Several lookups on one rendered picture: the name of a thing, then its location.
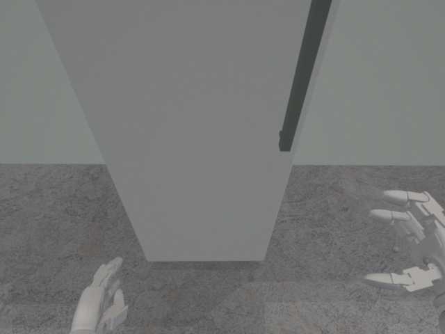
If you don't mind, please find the fridge door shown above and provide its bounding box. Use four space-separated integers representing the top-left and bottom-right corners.
35 0 341 262

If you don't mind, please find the left robot hand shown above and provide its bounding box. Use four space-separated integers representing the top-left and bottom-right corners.
70 257 128 334

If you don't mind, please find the handle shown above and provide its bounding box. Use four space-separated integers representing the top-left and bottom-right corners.
279 0 332 152

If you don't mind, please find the right robot hand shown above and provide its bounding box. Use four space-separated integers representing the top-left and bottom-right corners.
362 190 445 297

